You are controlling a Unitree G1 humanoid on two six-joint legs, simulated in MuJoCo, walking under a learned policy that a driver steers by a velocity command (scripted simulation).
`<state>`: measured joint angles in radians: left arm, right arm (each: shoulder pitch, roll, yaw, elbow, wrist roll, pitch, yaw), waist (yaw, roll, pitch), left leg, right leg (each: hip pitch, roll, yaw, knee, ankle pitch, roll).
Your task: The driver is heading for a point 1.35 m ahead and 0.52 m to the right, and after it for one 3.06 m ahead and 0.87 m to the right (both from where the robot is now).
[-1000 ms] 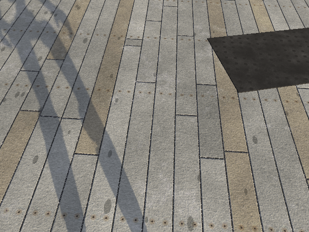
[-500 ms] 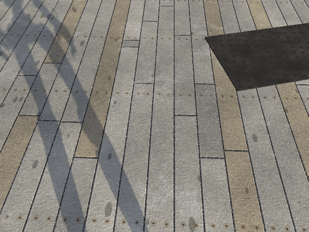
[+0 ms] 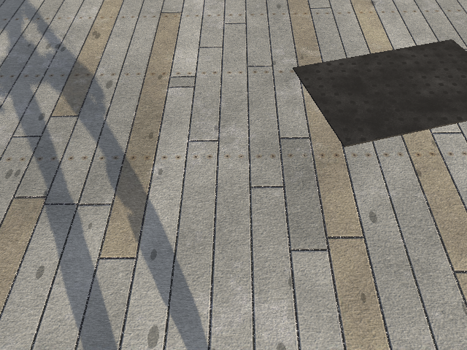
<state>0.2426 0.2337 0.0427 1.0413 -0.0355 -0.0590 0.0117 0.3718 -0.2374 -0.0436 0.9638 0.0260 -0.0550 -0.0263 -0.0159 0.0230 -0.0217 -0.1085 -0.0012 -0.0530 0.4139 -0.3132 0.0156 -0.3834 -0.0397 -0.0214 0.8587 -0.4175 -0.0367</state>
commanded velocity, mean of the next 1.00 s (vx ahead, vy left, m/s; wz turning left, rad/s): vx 0.89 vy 0.00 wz -0.31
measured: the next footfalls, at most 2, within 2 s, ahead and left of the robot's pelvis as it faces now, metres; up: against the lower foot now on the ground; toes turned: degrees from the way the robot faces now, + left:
left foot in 0.56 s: +0.51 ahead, +0.06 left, +0.00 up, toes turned +2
right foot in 1.04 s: +0.90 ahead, -0.14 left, +0.00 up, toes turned -27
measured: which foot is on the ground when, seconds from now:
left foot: down 0.00-0.08, up 0.10-0.54, down 0.56-1.00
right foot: down 0.00-0.58, up 0.60-1.00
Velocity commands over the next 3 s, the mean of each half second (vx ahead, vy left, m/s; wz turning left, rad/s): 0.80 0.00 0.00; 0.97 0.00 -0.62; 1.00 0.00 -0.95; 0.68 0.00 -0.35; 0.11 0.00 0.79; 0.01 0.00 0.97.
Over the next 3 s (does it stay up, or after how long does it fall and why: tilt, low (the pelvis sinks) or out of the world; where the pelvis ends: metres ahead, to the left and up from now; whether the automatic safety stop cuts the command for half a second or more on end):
stays up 1.50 -0.64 0.00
